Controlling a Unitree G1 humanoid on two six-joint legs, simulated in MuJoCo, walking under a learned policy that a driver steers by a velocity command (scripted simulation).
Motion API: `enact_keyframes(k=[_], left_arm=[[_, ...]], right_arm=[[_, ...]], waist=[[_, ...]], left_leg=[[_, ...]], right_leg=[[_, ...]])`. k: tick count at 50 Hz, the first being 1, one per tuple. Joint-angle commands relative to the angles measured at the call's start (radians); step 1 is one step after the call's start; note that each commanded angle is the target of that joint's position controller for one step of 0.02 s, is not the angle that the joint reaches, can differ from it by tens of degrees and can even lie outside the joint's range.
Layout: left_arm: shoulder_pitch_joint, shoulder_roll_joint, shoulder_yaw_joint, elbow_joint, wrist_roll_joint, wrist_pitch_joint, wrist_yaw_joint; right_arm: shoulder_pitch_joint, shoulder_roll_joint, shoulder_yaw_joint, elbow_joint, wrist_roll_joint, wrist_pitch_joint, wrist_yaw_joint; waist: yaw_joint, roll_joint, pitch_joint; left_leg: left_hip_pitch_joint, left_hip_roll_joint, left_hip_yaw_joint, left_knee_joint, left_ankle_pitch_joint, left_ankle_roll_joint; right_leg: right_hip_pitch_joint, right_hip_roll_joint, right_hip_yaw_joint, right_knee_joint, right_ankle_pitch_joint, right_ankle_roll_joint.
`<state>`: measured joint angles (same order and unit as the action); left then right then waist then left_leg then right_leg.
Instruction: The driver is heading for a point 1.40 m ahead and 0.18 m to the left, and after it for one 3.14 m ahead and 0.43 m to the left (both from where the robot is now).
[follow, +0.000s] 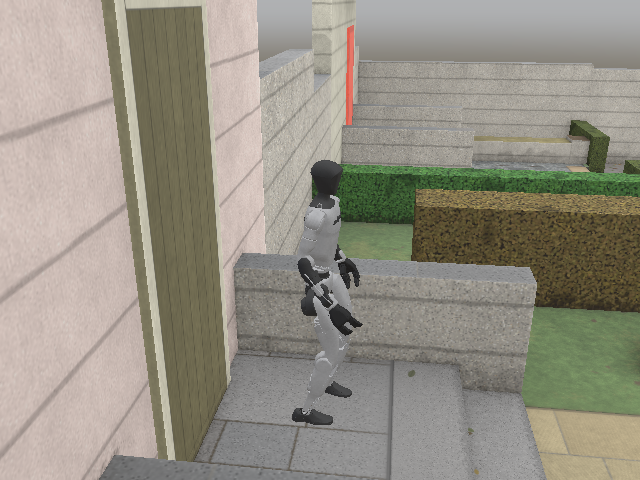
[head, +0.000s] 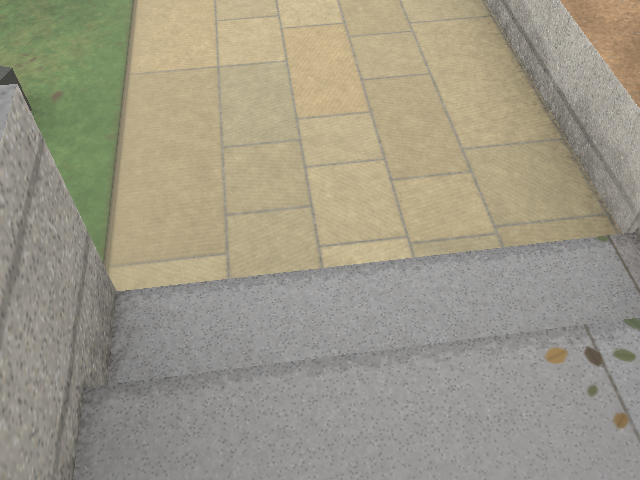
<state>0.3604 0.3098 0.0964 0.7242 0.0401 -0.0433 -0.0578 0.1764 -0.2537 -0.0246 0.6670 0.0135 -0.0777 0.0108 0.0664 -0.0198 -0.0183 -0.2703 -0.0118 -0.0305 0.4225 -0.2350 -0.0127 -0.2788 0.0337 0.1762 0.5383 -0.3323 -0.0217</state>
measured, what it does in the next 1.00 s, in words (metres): walks ahead: right foot, then left foot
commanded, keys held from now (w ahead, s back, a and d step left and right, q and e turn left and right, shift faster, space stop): w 0.52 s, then no key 0.48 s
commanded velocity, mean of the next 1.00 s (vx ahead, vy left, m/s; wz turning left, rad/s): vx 0.28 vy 0.00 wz -0.08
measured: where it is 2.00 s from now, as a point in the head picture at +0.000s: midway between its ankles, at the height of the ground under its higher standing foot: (383, 426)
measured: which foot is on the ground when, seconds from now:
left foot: down 0.00-0.38, up 0.40-0.72, down 0.74-1.00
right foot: up 0.00-0.34, down 0.36-1.00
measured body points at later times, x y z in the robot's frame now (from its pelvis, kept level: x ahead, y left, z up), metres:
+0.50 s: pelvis +0.17 -0.05 +0.00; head +0.17 -0.05 +0.45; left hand +0.27 +0.19 -0.12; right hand +0.22 -0.32 -0.13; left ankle +0.10 +0.10 -0.66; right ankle +0.18 -0.15 -0.74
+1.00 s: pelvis +0.33 -0.04 -0.01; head +0.34 -0.04 +0.44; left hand +0.41 +0.22 -0.14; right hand +0.49 -0.28 -0.11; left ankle +0.43 +0.07 -0.74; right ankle +0.22 -0.16 -0.74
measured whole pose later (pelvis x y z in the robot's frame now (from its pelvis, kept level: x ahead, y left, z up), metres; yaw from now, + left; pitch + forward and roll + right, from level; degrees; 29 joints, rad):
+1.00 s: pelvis +0.33 -0.04 -0.01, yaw -4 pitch +0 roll +0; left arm 0.29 0.25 0.04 0.86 0.00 -0.06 -0.07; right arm 0.06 -0.23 -0.03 0.83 0.00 -0.06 0.07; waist 0.05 -0.01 0.02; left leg -0.40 0.00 0.05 0.52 -0.12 0.02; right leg -0.09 -0.04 -0.01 0.53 -0.44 0.02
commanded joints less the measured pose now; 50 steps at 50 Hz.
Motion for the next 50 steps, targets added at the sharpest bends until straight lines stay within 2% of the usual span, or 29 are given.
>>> enact_keyframes(k=[1,2,3,5,7,10,13,14,17,18,19,20,21,22,23,24,25,28,31,35,38,39,40,41,43,44,45,48,50], left_arm=[[0.061,-0.029,-0.021,-0.053,0.026,-0.027,-0.030],[-0.050,0.035,0.007,-0.056,0.015,-0.046,-0.012],[-0.107,0.038,0.014,-0.045,0.005,-0.055,0.012],[-0.096,0.030,0.012,-0.013,-0.001,-0.060,0.035],[-0.144,-0.011,-0.005,-0.018,-0.003,-0.067,0.036],[-0.164,-0.014,-0.019,-0.012,-0.004,-0.072,0.012],[-0.181,-0.010,-0.029,-0.027,0.002,-0.072,-0.004],[-0.168,-0.023,-0.038,-0.043,0.004,-0.067,-0.013],[-0.147,0.004,-0.026,-0.053,-0.004,-0.072,-0.014],[-0.025,0.055,-0.001,-0.027,-0.011,-0.076,-0.009],[0.182,0.151,0.035,0.023,0.007,-0.080,0.004],[0.367,0.194,0.030,0.052,0.026,-0.075,0.011],[0.397,0.123,0.015,0.060,0.049,-0.096,0.006],[0.261,0.071,-0.002,0.051,0.022,-0.107,0.006],[0.131,-0.019,-0.038,0.028,-0.008,-0.103,0.000],[0.067,-0.059,-0.060,0.018,-0.017,-0.100,-0.001],[0.042,-0.061,-0.066,0.020,-0.007,-0.094,0.002],[-0.004,-0.022,-0.051,0.022,0.008,-0.103,0.028],[-0.037,0.008,-0.045,0.040,0.002,-0.108,0.018],[-0.032,0.058,-0.032,0.095,-0.012,-0.099,-0.011],[0.046,0.062,-0.026,0.128,-0.047,-0.081,-0.021],[0.218,-0.005,-0.039,0.151,-0.053,-0.076,-0.005],[0.240,-0.043,-0.061,0.160,-0.049,-0.060,-0.005],[0.179,-0.026,-0.054,0.140,-0.043,-0.040,-0.010],[0.125,-0.022,-0.046,0.123,-0.039,-0.014,-0.010],[0.145,-0.020,-0.045,0.128,-0.040,-0.005,-0.011],[0.098,-0.002,-0.043,0.120,-0.040,-0.005,-0.005],[0.021,0.069,-0.024,0.116,-0.046,-0.020,-0.016],[-0.064,0.083,-0.014,0.090,-0.047,-0.032,-0.018]], right_arm=[[0.233,-0.149,-0.040,0.004,-0.026,-0.017,-0.002],[0.272,-0.133,-0.044,0.023,-0.034,-0.023,-0.006],[0.257,-0.100,-0.031,0.039,-0.012,-0.031,-0.002],[0.198,-0.024,-0.006,0.052,-0.007,-0.037,0.002],[0.218,-0.045,-0.008,0.069,-0.027,-0.046,0.002],[0.220,-0.086,-0.020,0.086,-0.052,-0.055,0.008],[0.193,-0.117,-0.022,0.110,-0.059,-0.048,0.031],[0.209,-0.153,-0.042,0.125,-0.064,-0.046,0.039],[0.191,-0.181,-0.051,0.155,-0.060,-0.025,0.049],[0.158,-0.174,-0.050,0.146,-0.070,-0.033,0.050],[0.155,-0.122,-0.041,0.134,-0.082,-0.044,0.057],[0.372,0.057,-0.002,0.136,-0.097,-0.059,0.066],[0.179,-0.004,-0.019,0.089,-0.049,-0.082,0.065],[0.063,-0.040,-0.031,0.072,-0.044,-0.093,0.045],[0.064,-0.062,-0.039,0.097,-0.063,-0.087,0.020],[0.093,-0.027,-0.022,0.115,-0.084,-0.076,0.005],[0.081,0.013,-0.004,0.112,-0.095,-0.064,0.001],[0.039,-0.023,-0.015,0.109,-0.080,-0.039,0.029],[-0.036,0.007,0.006,0.076,-0.070,-0.019,0.067],[-0.048,-0.063,-0.016,0.089,-0.047,-0.019,0.072],[-0.064,-0.168,-0.059,0.090,-0.041,-0.049,0.045],[-0.084,-0.208,-0.061,0.078,-0.024,-0.048,0.048],[-0.061,-0.133,-0.036,0.077,-0.006,-0.032,0.056],[-0.027,-0.086,-0.019,0.098,0.011,-0.013,0.059],[-0.124,-0.074,-0.013,0.093,0.024,0.003,0.063],[-0.194,-0.067,-0.006,0.083,0.015,0.006,0.071],[-0.199,-0.091,-0.019,0.090,-0.006,0.012,0.080],[-0.176,-0.125,-0.043,0.079,-0.016,-0.003,0.065],[-0.196,-0.115,-0.041,0.087,-0.001,-0.014,0.045]], waist=[[-0.108,0.224,-0.174],[-0.166,0.105,-0.018],[-0.155,0.083,0.057],[-0.115,0.138,0.055],[-0.126,0.087,0.043],[-0.120,0.121,0.045],[-0.092,0.145,0.062],[-0.093,0.170,0.053],[-0.044,0.141,0.064],[0.019,0.114,0.019],[0.101,-0.032,-0.086],[0.040,-0.218,-0.390],[0.116,-0.120,-0.085],[0.074,-0.075,0.091],[0.016,-0.074,0.086],[-0.027,-0.087,0.059],[-0.053,-0.051,0.086],[-0.070,-0.049,0.080],[-0.081,-0.043,0.028],[-0.103,-0.050,0.034],[-0.091,0.027,-0.019],[-0.002,0.110,-0.196],[-0.014,0.128,-0.325],[-0.032,0.115,-0.318],[0.018,0.134,-0.135],[0.063,0.105,-0.065],[0.039,0.082,-0.021],[-0.030,0.006,0.004],[-0.032,0.043,-0.024]], left_leg=[[0.582,0.403,-0.477,-0.155,0.155,0.342],[0.435,0.416,-0.490,-0.238,-0.158,0.340],[0.349,0.361,-0.435,-0.299,-0.265,0.298],[0.320,0.310,-0.353,-0.360,-0.167,0.279],[0.357,0.285,-0.282,-0.370,-0.139,0.257],[0.269,0.240,-0.154,-0.367,0.025,0.249],[0.117,0.248,-0.105,-0.322,0.131,0.236],[0.122,0.254,-0.082,-0.285,0.156,0.227],[-0.009,0.247,-0.061,-0.164,0.307,0.214],[-0.090,0.192,-0.009,-0.016,0.401,0.178],[-0.224,0.079,0.066,0.287,0.270,0.100],[-0.350,-0.059,0.023,0.613,-0.420,0.064],[-0.597,-0.065,-0.110,0.813,-0.420,0.094],[-0.645,0.025,-0.135,0.844,-0.286,0.126],[-0.569,0.070,-0.099,0.828,-0.204,0.133],[-0.483,0.100,-0.092,0.758,-0.128,0.133],[-0.427,0.119,-0.092,0.716,-0.092,0.120],[-0.347,0.111,-0.019,0.532,-0.004,0.083],[-0.183,0.086,0.049,0.327,0.221,0.019],[-0.020,0.042,0.045,0.149,0.429,-0.011],[0.095,0.050,0.065,0.041,0.750,0.105],[0.330,0.197,-0.058,0.075,1.023,0.261],[0.464,0.304,-0.196,0.071,0.989,0.340],[0.432,0.317,-0.244,0.033,0.792,0.323],[0.174,0.263,-0.211,-0.036,0.445,0.195],[0.056,0.222,-0.158,-0.027,0.368,0.148],[0.004,0.168,-0.114,-0.005,0.270,0.122],[0.096,0.088,-0.021,0.004,0.058,0.080],[0.146,0.079,-0.015,0.024,0.255,0.087]], right_leg=[[-0.458,0.010,-0.039,0.300,-0.375,-0.001],[-0.539,-0.053,-0.054,0.422,-0.416,-0.006],[-0.546,-0.085,-0.072,0.487,-0.304,-0.007],[-0.492,-0.105,-0.068,0.471,-0.159,-0.020],[-0.515,-0.100,-0.090,0.421,-0.051,-0.039],[-0.398,-0.107,-0.169,0.284,0.082,-0.036],[-0.224,-0.107,-0.186,0.199,0.110,-0.013],[-0.188,-0.097,-0.196,0.152,0.133,-0.025],[0.078,-0.006,-0.280,0.056,0.284,-0.068],[0.250,0.004,-0.271,0.078,0.304,-0.093],[0.474,-0.100,-0.112,0.050,0.440,-0.180],[0.792,-0.393,0.325,-0.083,0.523,-0.428],[0.589,-0.445,0.545,-0.247,0.209,-0.407],[0.357,-0.439,0.456,-0.315,-0.124,-0.341],[0.246,-0.385,0.383,-0.349,-0.245,-0.310],[0.176,-0.352,0.296,-0.376,-0.136,-0.301],[0.109,-0.341,0.239,-0.397,-0.039,-0.291],[0.076,-0.270,0.050,-0.430,0.228,-0.258],[-0.005,-0.191,-0.125,-0.344,0.657,-0.218],[-0.039,-0.195,-0.130,-0.242,0.672,-0.173],[0.088,-0.127,-0.139,-0.112,0.734,-0.085],[0.061,-0.056,-0.171,-0.027,0.562,-0.009],[0.024,-0.044,-0.169,0.072,0.271,0.045],[0.006,-0.041,-0.177,0.137,0.094,0.062],[0.030,-0.078,-0.172,0.109,-0.171,0.086],[0.093,-0.101,-0.177,-0.020,-0.123,0.086],[0.102,-0.087,-0.181,-0.096,-0.047,0.068],[-0.046,-0.098,-0.140,-0.173,-0.145,-0.052],[-0.009,-0.105,-0.160,-0.151,-0.003,-0.032]])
